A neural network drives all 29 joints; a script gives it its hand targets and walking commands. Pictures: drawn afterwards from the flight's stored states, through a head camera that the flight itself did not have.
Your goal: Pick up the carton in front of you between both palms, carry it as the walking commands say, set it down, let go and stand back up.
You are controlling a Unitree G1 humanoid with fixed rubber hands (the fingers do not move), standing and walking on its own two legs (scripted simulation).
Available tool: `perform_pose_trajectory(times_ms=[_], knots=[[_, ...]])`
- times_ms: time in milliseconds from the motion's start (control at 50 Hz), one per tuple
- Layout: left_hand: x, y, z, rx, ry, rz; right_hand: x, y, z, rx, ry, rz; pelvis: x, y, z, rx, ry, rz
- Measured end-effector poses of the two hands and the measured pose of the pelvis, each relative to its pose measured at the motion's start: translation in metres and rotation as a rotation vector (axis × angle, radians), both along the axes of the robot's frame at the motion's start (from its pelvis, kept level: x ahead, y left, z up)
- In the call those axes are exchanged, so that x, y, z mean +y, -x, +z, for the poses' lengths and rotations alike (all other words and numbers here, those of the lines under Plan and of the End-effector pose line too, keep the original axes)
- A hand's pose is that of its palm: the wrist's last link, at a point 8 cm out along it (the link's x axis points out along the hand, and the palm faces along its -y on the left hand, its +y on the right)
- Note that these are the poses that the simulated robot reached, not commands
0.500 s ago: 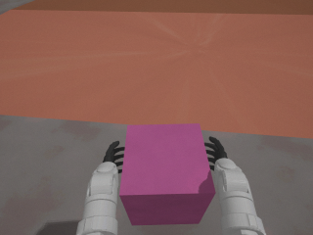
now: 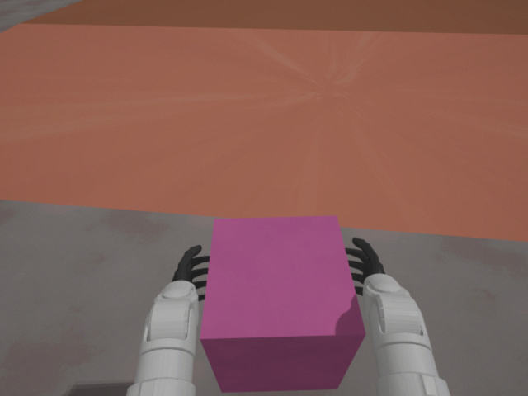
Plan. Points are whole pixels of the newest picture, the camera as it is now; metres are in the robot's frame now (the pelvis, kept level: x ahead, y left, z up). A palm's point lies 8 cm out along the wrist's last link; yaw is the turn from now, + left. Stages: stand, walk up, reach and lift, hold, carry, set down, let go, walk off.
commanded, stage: reach and lift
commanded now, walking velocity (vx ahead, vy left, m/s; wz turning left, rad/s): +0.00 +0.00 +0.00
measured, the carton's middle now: (277, 306) +0.29 +0.00 -0.04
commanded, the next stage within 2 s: hold in 0.04 s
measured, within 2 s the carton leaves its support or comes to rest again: neither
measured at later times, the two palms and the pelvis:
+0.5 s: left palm (181, 291) +0.27 +0.15 +0.05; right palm (377, 284) +0.28 -0.15 +0.05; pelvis -0.02 +0.00 +0.00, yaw +0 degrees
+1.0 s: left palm (196, 234) +0.35 +0.13 +0.09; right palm (381, 228) +0.35 -0.17 +0.10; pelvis +0.08 -0.02 -0.01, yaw +2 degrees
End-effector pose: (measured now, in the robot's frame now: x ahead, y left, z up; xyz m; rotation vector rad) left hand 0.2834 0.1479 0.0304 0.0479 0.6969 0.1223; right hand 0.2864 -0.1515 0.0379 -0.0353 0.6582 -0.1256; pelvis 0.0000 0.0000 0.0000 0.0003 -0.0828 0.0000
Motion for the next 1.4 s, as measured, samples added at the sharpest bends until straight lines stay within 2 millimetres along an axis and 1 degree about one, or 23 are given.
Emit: perform_pose_trajectory(times_ms=[140, 280, 420, 520, 660, 720, 780, 820, 880, 940, 1000, 1040, 1080, 1120, 1180, 1220, 1260, 1300, 1360, 1400], knots=[[0.001, 0.005, 0.005, -0.013, 0.005, 0.008, 0.001, 0.004, 0.005, -0.012, -0.006, 0.0, 0.001, 0.006, 0.0, -0.011, 0.0, -0.002], [0.002, 0.008, 0.024, -0.053, 0.012, 0.017, 0.002, 0.007, 0.023, -0.053, -0.016, -0.003, 0.001, 0.01, 0.0, -0.034, 0.001, -0.003], [0.001, 0.011, 0.016, -0.007, 0.018, 0.017, 0.0, 0.011, 0.015, -0.006, -0.021, -0.015, 0.0, 0.017, -0.002, -0.052, 0.0, -0.002], [0.0, 0.009, 0.016, -0.016, 0.018, 0.016, 0.0, 0.01, 0.015, -0.014, -0.02, -0.016, 0.0, 0.018, -0.002, -0.045, 0.0, -0.003], [0.001, 0.004, 0.02, -0.034, 0.023, 0.024, 0.001, 0.002, 0.021, -0.033, -0.019, -0.01, -0.001, 0.013, -0.001, -0.039, 0.001, -0.004], [0.002, 0.001, 0.021, -0.039, 0.023, 0.027, 0.002, -0.002, 0.021, -0.038, -0.02, -0.007, -0.001, 0.009, -0.003, 0.001, 0.0, -0.009], [0.002, -0.006, 0.028, -0.064, 0.025, 0.035, 0.001, -0.009, 0.027, -0.062, -0.031, -0.009, -0.002, 0.001, -0.005, 0.044, -0.001, -0.017], [-0.001, -0.015, 0.036, -0.094, 0.027, 0.037, -0.001, -0.017, 0.033, -0.092, -0.044, -0.014, -0.005, -0.005, -0.007, 0.07, -0.003, -0.025], [-0.01, -0.031, 0.049, -0.142, 0.03, 0.037, -0.01, -0.031, 0.043, -0.139, -0.058, -0.025, -0.013, -0.021, -0.013, 0.094, 0.0, -0.027], [-0.019, -0.046, 0.058, -0.156, 0.048, 0.049, -0.019, -0.044, 0.05, -0.152, -0.064, -0.031, -0.02, -0.047, -0.014, 0.125, 0.006, 0.005], [-0.019, -0.063, 0.062, -0.137, 0.057, 0.06, -0.019, -0.064, 0.057, -0.133, -0.056, -0.023, -0.023, -0.075, -0.01, 0.153, -0.021, 0.028], [-0.016, -0.077, 0.062, -0.134, 0.064, 0.071, -0.016, -0.082, 0.06, -0.131, -0.064, -0.022, -0.021, -0.092, -0.012, 0.165, -0.03, 0.018], [-0.013, -0.092, 0.058, -0.137, 0.072, 0.082, -0.013, -0.098, 0.057, -0.133, -0.076, -0.028, -0.019, -0.108, -0.017, 0.17, -0.034, -0.01], [-0.015, -0.107, 0.053, -0.104, 0.071, 0.077, -0.016, -0.109, 0.049, -0.099, -0.089, -0.048, -0.018, -0.127, -0.017, 0.181, -0.034, -0.04], [-0.028, -0.131, 0.048, -0.033, 0.063, 0.046, -0.03, -0.12, 0.035, -0.029, -0.116, -0.101, -0.021, -0.159, -0.012, 0.204, -0.008, -0.045], [-0.039, -0.151, 0.045, -0.012, 0.067, 0.026, -0.04, -0.13, 0.029, -0.009, -0.13, -0.136, -0.027, -0.181, -0.011, 0.209, 0.007, -0.034], [-0.049, -0.172, 0.042, -0.028, 0.077, 0.021, -0.05, -0.148, 0.026, -0.025, -0.134, -0.153, -0.035, -0.204, -0.017, 0.195, 0.01, -0.022], [-0.053, -0.192, 0.036, -0.043, 0.076, 0.044, -0.056, -0.171, 0.024, -0.04, -0.131, -0.154, -0.043, -0.228, -0.023, 0.188, 0.023, 0.008], [-0.047, -0.212, 0.03, -0.018, 0.091, 0.128, -0.052, -0.21, 0.029, -0.012, -0.116, -0.103, -0.054, -0.263, -0.016, 0.194, 0.009, 0.042], [-0.04, -0.224, 0.032, -0.013, 0.103, 0.185, -0.045, -0.24, 0.035, -0.004, -0.11, -0.055, -0.058, -0.287, -0.01, 0.196, -0.008, 0.044]])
